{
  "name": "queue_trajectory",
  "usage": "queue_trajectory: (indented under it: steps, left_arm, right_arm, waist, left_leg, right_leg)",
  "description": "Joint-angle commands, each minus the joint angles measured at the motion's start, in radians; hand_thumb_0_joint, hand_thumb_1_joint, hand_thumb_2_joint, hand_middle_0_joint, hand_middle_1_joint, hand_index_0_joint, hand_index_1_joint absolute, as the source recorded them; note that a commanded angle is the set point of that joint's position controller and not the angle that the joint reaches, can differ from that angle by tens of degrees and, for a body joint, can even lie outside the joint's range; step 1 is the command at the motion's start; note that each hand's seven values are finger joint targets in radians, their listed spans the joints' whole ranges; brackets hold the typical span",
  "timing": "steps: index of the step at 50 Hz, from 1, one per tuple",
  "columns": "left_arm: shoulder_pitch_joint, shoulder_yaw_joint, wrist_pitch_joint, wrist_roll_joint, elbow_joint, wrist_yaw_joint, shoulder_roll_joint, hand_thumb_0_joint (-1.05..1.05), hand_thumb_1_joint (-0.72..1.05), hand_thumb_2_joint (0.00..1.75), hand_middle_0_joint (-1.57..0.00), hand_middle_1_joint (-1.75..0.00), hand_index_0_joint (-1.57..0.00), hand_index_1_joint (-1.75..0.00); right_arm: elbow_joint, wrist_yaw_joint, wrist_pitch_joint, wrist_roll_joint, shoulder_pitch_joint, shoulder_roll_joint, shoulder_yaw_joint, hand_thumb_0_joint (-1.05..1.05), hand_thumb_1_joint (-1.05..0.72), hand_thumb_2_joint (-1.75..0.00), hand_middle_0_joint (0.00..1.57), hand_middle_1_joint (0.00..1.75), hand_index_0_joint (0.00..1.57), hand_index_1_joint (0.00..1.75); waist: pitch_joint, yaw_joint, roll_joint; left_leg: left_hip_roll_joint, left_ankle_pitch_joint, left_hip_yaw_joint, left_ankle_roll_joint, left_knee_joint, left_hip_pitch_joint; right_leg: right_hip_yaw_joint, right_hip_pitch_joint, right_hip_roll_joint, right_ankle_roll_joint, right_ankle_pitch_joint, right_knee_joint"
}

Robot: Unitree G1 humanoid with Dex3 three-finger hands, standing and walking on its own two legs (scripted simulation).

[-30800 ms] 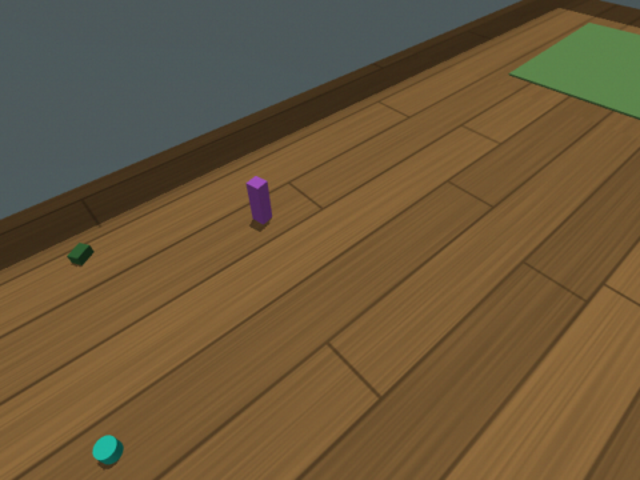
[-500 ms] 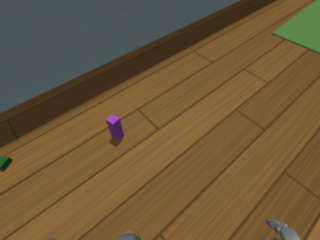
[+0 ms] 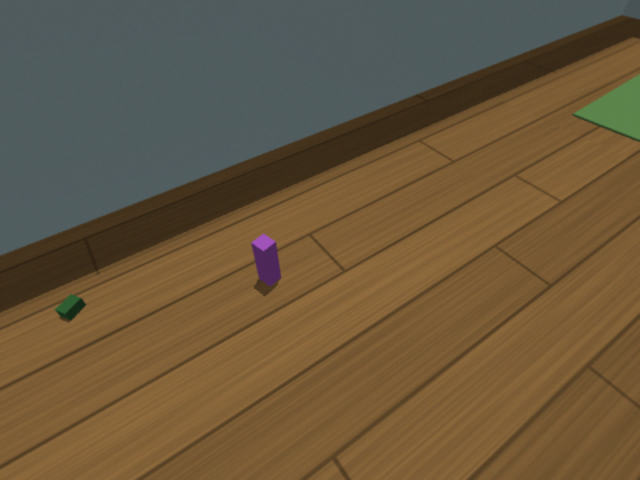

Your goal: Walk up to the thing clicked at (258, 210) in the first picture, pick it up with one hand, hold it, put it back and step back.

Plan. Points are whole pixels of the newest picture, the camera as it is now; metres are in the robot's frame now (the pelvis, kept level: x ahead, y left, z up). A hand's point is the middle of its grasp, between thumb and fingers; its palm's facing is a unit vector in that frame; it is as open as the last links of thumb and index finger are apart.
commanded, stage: step back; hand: left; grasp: from the side
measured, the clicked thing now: (266, 261) +1.04 +0.22 -0.66
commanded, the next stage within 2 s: stand in 0.76 s
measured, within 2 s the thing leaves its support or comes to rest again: neither
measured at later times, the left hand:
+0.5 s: hand out of the picture +0.07 +0.28 -0.15, palm faces -0.02 -0.93 -0.38, open 7.4 cm
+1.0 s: hand out of the picture +0.19 +0.26 -0.13, palm faces -0.06 -0.94 -0.34, open 7.4 cm
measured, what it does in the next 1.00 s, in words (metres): steps on the spot: left foot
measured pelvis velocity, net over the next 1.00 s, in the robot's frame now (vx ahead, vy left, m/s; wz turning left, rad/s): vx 0.05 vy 0.02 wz -0.03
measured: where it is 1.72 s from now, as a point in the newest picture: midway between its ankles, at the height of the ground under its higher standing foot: outside the picture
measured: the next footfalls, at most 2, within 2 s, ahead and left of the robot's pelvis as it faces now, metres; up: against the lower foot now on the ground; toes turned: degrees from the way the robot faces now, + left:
left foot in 0.40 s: +0.09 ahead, +0.14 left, +0.00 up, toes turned +0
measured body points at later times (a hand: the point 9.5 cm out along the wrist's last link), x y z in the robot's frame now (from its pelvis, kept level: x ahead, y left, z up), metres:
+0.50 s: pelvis +0.02 +0.01 +0.00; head +0.04 +0.01 +0.45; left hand +0.08 +0.33 -0.12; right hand +0.08 -0.30 -0.13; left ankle +0.05 +0.14 -0.73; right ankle +0.03 -0.11 -0.72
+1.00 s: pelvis +0.05 +0.02 +0.02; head +0.07 +0.01 +0.46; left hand +0.19 +0.31 -0.11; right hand +0.14 -0.28 -0.11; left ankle +0.05 +0.14 -0.73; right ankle +0.04 -0.11 -0.73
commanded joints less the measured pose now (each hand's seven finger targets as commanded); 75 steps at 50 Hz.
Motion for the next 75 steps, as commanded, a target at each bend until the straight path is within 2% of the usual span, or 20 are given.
queue_trajectory:
  steps: [1, 5, 6, 7, 8, 10, 13, 19, 20, 21, 22, 23, 25, 27, 29, 31, 37, 42, 65, 75]
  left_arm:
    - [-0.039, 0.045, -0.047, -0.008, -0.052, -0.005, 0.182, 0.00, 0.90, 0.90, -0.20, -0.30, -0.20, -0.30]
    - [0.039, 0.055, -0.067, 0.007, 0.004, 0.007, 0.166, 0.00, 0.90, 0.90, -0.20, -0.30, -0.20, -0.30]
    - [0.045, 0.064, -0.074, 0.017, 0.003, 0.014, 0.211, 0.00, 0.90, 0.90, -0.20, -0.30, -0.20, -0.30]
    - [0.067, 0.076, -0.078, 0.021, 0.008, 0.016, 0.285, 0.00, 0.90, 0.90, -0.20, -0.30, -0.20, -0.30]
    - [0.003, 0.084, -0.085, 0.024, -0.021, 0.019, 0.314, 0.00, 0.90, 0.90, -0.20, -0.30, -0.20, -0.30]
    - [-0.044, 0.074, -0.099, 0.016, -0.037, 0.027, 0.268, 0.00, 0.90, 0.90, -0.20, -0.30, -0.20, -0.30]
    - [-0.038, 0.067, -0.099, 0.014, -0.027, 0.022, 0.239, 0.00, 0.90, 0.90, -0.20, -0.30, -0.20, -0.30]
    - [-0.085, 0.027, -0.068, 0.007, -0.047, 0.012, 0.198, 0.00, 0.90, 0.90, -0.20, -0.30, -0.20, -0.30]
    - [-0.076, 0.013, -0.065, 0.003, -0.050, 0.011, 0.161, 0.00, 0.90, 0.90, -0.20, -0.30, -0.20, -0.30]
    - [-0.057, -0.006, -0.063, -0.013, -0.052, 0.008, 0.100, 0.00, 0.90, 0.90, -0.20, -0.30, -0.20, -0.30]
    - [-0.057, 0.008, -0.059, -0.018, -0.028, 0.015, 0.143, 0.00, 0.90, 0.90, -0.20, -0.30, -0.20, -0.30]
    - [-0.048, 0.018, -0.063, -0.015, -0.014, 0.016, 0.177, 0.00, 0.90, 0.90, -0.20, -0.30, -0.20, -0.30]
    - [-0.035, 0.009, -0.079, -0.015, 0.008, 0.017, 0.144, 0.00, 0.90, 0.90, -0.20, -0.30, -0.20, -0.30]
    - [-0.002, 0.019, -0.092, -0.015, 0.039, 0.027, 0.176, 0.00, 0.90, 0.90, -0.20, -0.30, -0.20, -0.30]
    - [-0.064, 0.029, -0.094, -0.015, 0.026, 0.028, 0.237, 0.00, 0.90, 0.90, -0.20, -0.30, -0.20, -0.30]
    - [-0.091, 0.017, -0.091, -0.021, 0.016, 0.032, 0.209, 0.00, 0.90, 0.90, -0.20, -0.30, -0.20, -0.30]
    - [-0.124, 0.004, -0.079, -0.020, 0.035, 0.038, 0.182, 0.00, 0.90, 0.90, -0.20, -0.30, -0.20, -0.30]
    - [-0.185, -0.019, -0.060, -0.029, 0.075, 0.034, 0.159, 0.00, 0.90, 0.90, -0.20, -0.30, -0.20, -0.30]
    - [-0.207, -0.031, -0.066, -0.015, 0.161, 0.019, 0.164, 0.00, 0.90, 0.90, -0.20, -0.30, -0.20, -0.30]
    - [-0.176, -0.032, -0.067, -0.015, 0.164, 0.020, 0.167, 0.00, 0.90, 0.90, -0.20, -0.30, -0.20, -0.30]
  right_arm:
    - [-0.102, -0.020, -0.055, -0.007, -0.146, -0.263, -0.058, 0.00, -0.90, -0.90, 0.20, 0.30, 0.20, 0.30]
    - [-0.101, -0.011, -0.021, -0.003, -0.126, -0.221, -0.053, 0.00, -0.90, -0.90, 0.20, 0.30, 0.20, 0.30]
    - [-0.114, -0.010, -0.019, 0.005, -0.108, -0.175, -0.042, 0.00, -0.90, -0.90, 0.20, 0.30, 0.20, 0.30]
    - [-0.116, -0.014, -0.013, 0.003, -0.133, -0.168, -0.044, 0.00, -0.90, -0.90, 0.20, 0.30, 0.20, 0.30]
    - [-0.105, -0.017, -0.012, 0.000, -0.123, -0.209, -0.058, 0.00, -0.90, -0.90, 0.20, 0.30, 0.20, 0.30]
    - [-0.080, -0.012, -0.026, 0.011, -0.064, -0.215, -0.062, 0.00, -0.90, -0.90, 0.20, 0.30, 0.20, 0.30]
    - [-0.059, -0.003, -0.034, 0.004, -0.037, -0.200, -0.058, 0.00, -0.90, -0.90, 0.20, 0.30, 0.20, 0.30]
    - [-0.029, -0.008, -0.043, -0.008, -0.023, -0.182, -0.074, 0.00, -0.90, -0.90, 0.20, 0.30, 0.20, 0.30]
    - [-0.029, -0.017, -0.051, -0.012, -0.004, -0.202, -0.077, 0.00, -0.90, -0.90, 0.20, 0.30, 0.20, 0.30]
    - [-0.043, -0.023, -0.061, -0.014, -0.033, -0.252, -0.079, 0.00, -0.90, -0.90, 0.20, 0.30, 0.20, 0.30]
    - [-0.062, -0.022, -0.065, -0.010, -0.094, -0.297, -0.078, 0.00, -0.90, -0.90, 0.20, 0.30, 0.20, 0.30]
    - [-0.063, -0.020, -0.065, -0.002, -0.134, -0.287, -0.074, 0.00, -0.90, -0.90, 0.20, 0.30, 0.20, 0.30]
    - [-0.056, -0.019, -0.063, 0.001, -0.170, -0.241, -0.054, 0.00, -0.90, -0.90, 0.20, 0.30, 0.20, 0.30]
    - [-0.048, -0.019, -0.057, 0.020, -0.178, -0.202, -0.039, 0.00, -0.90, -0.90, 0.20, 0.30, 0.20, 0.30]
    - [-0.034, -0.026, -0.054, 0.026, -0.120, -0.189, -0.036, 0.00, -0.90, -0.90, 0.20, 0.30, 0.20, 0.30]
    - [-0.011, -0.030, -0.058, 0.022, -0.116, -0.205, -0.043, 0.00, -0.90, -0.90, 0.20, 0.30, 0.20, 0.30]
    - [0.003, -0.034, -0.054, 0.031, -0.171, -0.202, -0.040, 0.00, -0.90, -0.90, 0.20, 0.30, 0.20, 0.30]
    - [0.040, -0.035, -0.060, 0.037, -0.192, -0.209, -0.019, 0.00, -0.90, -0.90, 0.20, 0.30, 0.20, 0.30]
    - [0.108, -0.016, -0.052, 0.030, -0.237, -0.190, -0.005, 0.00, -0.90, -0.90, 0.20, 0.30, 0.20, 0.30]
    - [0.108, -0.014, -0.049, 0.027, -0.204, -0.197, -0.004, 0.00, -0.90, -0.90, 0.20, 0.30, 0.20, 0.30]
  waist:
    - [0.019, 0.009, 0.166]
    - [0.005, 0.042, 0.114]
    - [0.018, 0.047, -0.017]
    - [0.034, 0.067, -0.152]
    - [0.090, 0.048, -0.120]
    - [0.076, 0.016, -0.037]
    - [-0.015, 0.017, -0.091]
    - [-0.033, -0.018, -0.085]
    - [-0.056, -0.034, -0.010]
    - [-0.063, -0.022, 0.146]
    - [-0.044, -0.012, 0.147]
    - [-0.027, 0.005, 0.095]
    - [-0.043, 0.032, 0.108]
    - [-0.100, 0.044, 0.111]
    - [-0.116, -0.005, 0.002]
    - [-0.156, -0.011, 0.026]
    - [-0.162, 0.004, 0.010]
    - [-0.149, -0.004, 0.018]
    - [-0.071, -0.008, 0.006]
    - [-0.081, -0.010, 0.006]
  left_leg:
    - [0.223, -0.336, -0.239, 0.123, -0.314, -0.129]
    - [0.163, -0.392, -0.136, 0.073, -0.136, -0.253]
    - [0.090, -0.382, -0.085, 0.027, -0.001, -0.362]
    - [-0.004, -0.326, -0.036, -0.001, 0.230, -0.371]
    - [0.018, -0.244, -0.093, -0.011, 0.360, -0.344]
    - [0.058, -0.137, -0.133, -0.009, 0.344, -0.333]
    - [0.068, -0.122, -0.047, -0.022, 0.262, -0.221]
    - [0.024, -0.010, 0.050, -0.015, -0.081, 0.110]
    - [0.089, -0.035, -0.051, -0.003, -0.170, 0.141]
    - [0.273, -0.187, -0.340, 0.060, -0.302, 0.125]
    - [0.375, -0.317, -0.436, 0.144, -0.349, -0.008]
    - [0.359, -0.242, -0.373, 0.168, -0.309, -0.081]
    - [0.255, 0.073, -0.186, 0.101, -0.185, -0.032]
    - [0.184, 0.312, -0.076, 0.032, -0.068, -0.064]
    - [0.112, 0.230, -0.014, -0.004, -0.024, -0.043]
    - [0.133, 0.352, -0.018, 0.009, -0.037, 0.026]
    - [0.164, 0.447, -0.023, 0.035, -0.061, 0.060]
    - [0.177, 0.570, -0.056, 0.011, -0.160, 0.114]
    - [0.160, 0.110, -0.057, -0.016, -0.326, 0.116]
    - [0.163, 0.133, -0.064, -0.007, -0.313, 0.093]
  right_leg:
    - [-0.001, 0.040, -0.005, 0.003, 0.016, -0.055]
    - [-0.019, 0.324, 0.054, -0.012, 0.075, -0.347]
    - [0.203, 0.329, -0.044, -0.057, -0.111, -0.430]
    - [0.529, 0.211, -0.246, -0.139, -0.494, -0.625]
    - [0.632, 0.102, -0.342, -0.196, -0.593, -0.674]
    - [0.510, 0.133, -0.290, -0.182, -0.382, -0.610]
    - [0.329, 0.134, -0.221, -0.154, -0.193, -0.558]
    - [0.153, -0.070, -0.135, -0.100, -0.075, -0.388]
    - [0.113, -0.090, -0.100, -0.078, 0.002, -0.289]
    - [0.056, -0.145, -0.004, -0.022, 0.010, -0.157]
    - [0.018, -0.070, 0.015, -0.005, -0.062, -0.063]
    - [0.039, 0.033, -0.009, -0.005, -0.051, -0.049]
    - [0.010, 0.112, -0.006, -0.016, 0.080, -0.283]
    - [0.085, 0.271, -0.037, -0.021, 0.371, -0.362]
    - [0.196, 0.254, -0.125, -0.072, 0.483, -0.321]
    - [0.152, 0.258, -0.116, -0.070, 0.602, -0.278]
    - [0.100, 0.254, -0.073, -0.041, 0.592, -0.252]
    - [0.081, 0.309, -0.081, -0.014, 0.621, -0.335]
    - [0.095, 0.237, -0.097, 0.002, 0.249, -0.564]
    - [0.096, 0.251, -0.101, -0.002, 0.286, -0.553]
